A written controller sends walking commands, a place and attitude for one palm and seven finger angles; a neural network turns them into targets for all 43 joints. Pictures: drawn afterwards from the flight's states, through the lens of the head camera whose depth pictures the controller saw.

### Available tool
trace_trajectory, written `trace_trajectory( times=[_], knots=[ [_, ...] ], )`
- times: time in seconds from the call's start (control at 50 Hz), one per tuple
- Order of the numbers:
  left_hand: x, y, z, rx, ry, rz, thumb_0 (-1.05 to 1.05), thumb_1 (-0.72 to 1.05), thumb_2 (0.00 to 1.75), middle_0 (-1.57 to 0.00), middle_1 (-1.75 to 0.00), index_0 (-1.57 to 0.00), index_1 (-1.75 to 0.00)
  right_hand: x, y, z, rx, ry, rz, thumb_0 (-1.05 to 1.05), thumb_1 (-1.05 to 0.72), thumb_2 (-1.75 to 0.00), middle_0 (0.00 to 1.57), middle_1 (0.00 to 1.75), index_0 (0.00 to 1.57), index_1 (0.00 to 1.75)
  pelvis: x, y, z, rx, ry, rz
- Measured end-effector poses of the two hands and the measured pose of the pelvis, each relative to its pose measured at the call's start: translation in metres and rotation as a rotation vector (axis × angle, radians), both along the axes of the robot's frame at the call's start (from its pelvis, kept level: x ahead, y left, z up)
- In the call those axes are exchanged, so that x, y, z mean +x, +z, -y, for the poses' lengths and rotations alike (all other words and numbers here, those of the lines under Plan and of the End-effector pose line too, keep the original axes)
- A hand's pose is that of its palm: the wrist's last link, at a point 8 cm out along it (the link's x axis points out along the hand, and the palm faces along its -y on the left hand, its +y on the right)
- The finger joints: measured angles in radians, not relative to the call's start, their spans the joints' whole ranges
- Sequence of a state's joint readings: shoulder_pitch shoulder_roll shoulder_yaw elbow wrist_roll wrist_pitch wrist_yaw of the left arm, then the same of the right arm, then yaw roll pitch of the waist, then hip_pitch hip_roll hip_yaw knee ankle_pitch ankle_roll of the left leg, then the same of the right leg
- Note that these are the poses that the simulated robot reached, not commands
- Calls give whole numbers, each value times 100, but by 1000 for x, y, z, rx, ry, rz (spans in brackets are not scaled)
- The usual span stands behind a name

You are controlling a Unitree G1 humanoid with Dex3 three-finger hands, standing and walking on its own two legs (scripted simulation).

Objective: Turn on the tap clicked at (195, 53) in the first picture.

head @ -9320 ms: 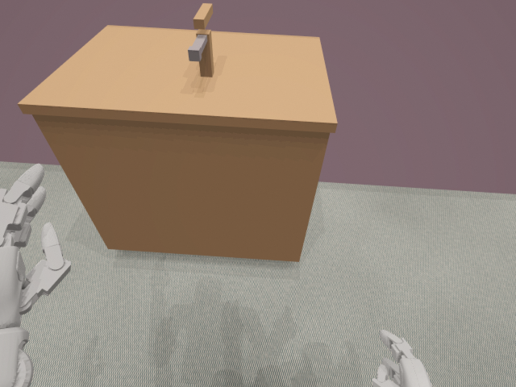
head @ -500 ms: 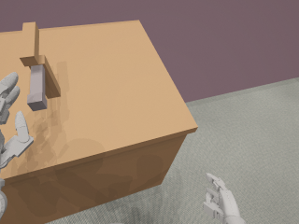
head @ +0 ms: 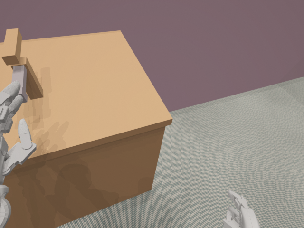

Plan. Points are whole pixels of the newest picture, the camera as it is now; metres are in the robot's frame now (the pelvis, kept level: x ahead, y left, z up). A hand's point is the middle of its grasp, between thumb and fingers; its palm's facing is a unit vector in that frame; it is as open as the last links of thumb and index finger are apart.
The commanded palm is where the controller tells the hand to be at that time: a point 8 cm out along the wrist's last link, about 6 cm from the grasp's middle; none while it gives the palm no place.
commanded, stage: shuffle to correct the standing spot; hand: left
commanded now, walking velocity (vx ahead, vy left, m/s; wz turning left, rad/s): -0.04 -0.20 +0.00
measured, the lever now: (18, 95) +0.36 +0.35 +0.15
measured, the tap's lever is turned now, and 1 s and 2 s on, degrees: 0 0 0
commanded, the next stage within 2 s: come to a stop and stand still in 0.08 s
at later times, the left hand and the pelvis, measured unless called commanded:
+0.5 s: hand out of the picture +0.25 +0.29 +0.24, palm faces +0.57 -0.71 -0.41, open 7.4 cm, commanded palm +0.14 +0.28 +0.18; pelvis -0.01 -0.01 +0.00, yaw +2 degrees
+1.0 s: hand (34, 143) +0.22 +0.23 +0.19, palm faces +0.40 -0.84 -0.35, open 7.4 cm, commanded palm +0.16 +0.27 +0.18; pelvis +0.00 -0.01 +0.01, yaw +1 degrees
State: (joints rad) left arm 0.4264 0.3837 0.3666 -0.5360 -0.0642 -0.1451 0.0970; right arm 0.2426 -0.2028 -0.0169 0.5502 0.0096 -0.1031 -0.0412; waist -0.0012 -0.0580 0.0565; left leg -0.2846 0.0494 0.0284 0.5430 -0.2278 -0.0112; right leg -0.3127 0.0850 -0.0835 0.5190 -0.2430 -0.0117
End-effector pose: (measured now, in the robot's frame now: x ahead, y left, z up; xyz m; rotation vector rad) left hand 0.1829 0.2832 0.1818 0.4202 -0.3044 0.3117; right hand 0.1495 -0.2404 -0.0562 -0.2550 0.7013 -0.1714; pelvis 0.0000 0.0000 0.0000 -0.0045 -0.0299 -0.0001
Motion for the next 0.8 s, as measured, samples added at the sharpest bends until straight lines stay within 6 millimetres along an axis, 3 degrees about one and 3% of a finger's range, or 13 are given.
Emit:
trace_trajectory(
  times=[0.1, 0.16, 0.28, 0.36, 0.42, 0.46, 0.5, 0.56, 0.64, 0.72, 0.8],
  knots=[
    [-5, 12, 9, 109, -4, 0, 2, 89, 90, -21, -30, -21, -31, -2, -16, 0, 56, 20, -6, 1, -90, -90, 20, 30, 20, 30, -3, -6, 9, -2, 0, 17],
    [-10, 10, 13, 84, 4, -5, 2, 89, 90, -21, -30, -21, -31, -5, -22, 0, 73, 26, -39, 1, -90, -90, 20, 30, 20, 30, -3, -6, 13, -1, 8, 8],
    [-17, -8, 11, -6, 55, -54, 2, 89, 90, -21, -30, -21, -31, -8, -12, 2, 33, 54, -84, 1, -90, -90, 20, 30, 20, 30, 1, 4, 18, 28, 15, -24],
    [-18, -7, 6, -22, 78, -7, 2, 89, 90, -21, -30, -21, -31, 1, -7, 1, -4, 82, -53, 1, -90, -90, 20, 30, 20, 30, 2, 2, 14, 0, 26, -24],
    [-2, 32, -21, 183, 105, 137, 2, 89, 90, -22, -30, -21, -31, 4, -8, -5, -23, 150, -37, 1, -90, -90, 20, 30, 20, 30, -8, 1, 15, -1, 46, -25],
    [8, 56, -39, 214, 154, 209, 2, 89, 90, -22, -30, -21, -31, 7, -13, -10, 12, 172, -42, 1, -90, -90, 20, 30, 20, 30, -12, 0, 14, 0, 46, -23],
    [16, 66, -42, 206, 165, 219, 2, 89, 90, -21, -30, -21, -31, 10, -19, -13, 76, 157, -20, 1, -90, -90, 20, 30, 20, 30, -11, -1, 9, -2, 34, -27],
    [20, 51, -15, 185, 80, 122, 2, 90, 90, -20, -30, -20, -30, 12, -25, -18, 167, 103, 21, 1, -90, -90, 20, 30, 21, 30, -3, -3, 3, -6, 1, -30],
    [13, 4, 23, 103, -59, -90, 2, 90, 90, -20, -30, -20, -30, 6, -24, -20, 201, 43, 17, 1, -90, -90, 20, 30, 21, 30, 4, 1, 5, 2, -4, -23],
    [1, -24, 19, 42, -24, -179, 2, 89, 90, -22, -30, -21, -31, 1, -18, -14, 142, 43, -25, 1, -90, -90, 20, 30, 20, 30, 5, 3, 16, 7, 5, -14],
    [-6, -14, 3, 19, 71, -86, 2, 89, 90, -22, -30, -22, -31, 5, -11, -2, 69, 89, -33, 1, -90, -90, 20, 30, 20, 30, 2, 4, 21, -4, 19, -5]
  ],
)
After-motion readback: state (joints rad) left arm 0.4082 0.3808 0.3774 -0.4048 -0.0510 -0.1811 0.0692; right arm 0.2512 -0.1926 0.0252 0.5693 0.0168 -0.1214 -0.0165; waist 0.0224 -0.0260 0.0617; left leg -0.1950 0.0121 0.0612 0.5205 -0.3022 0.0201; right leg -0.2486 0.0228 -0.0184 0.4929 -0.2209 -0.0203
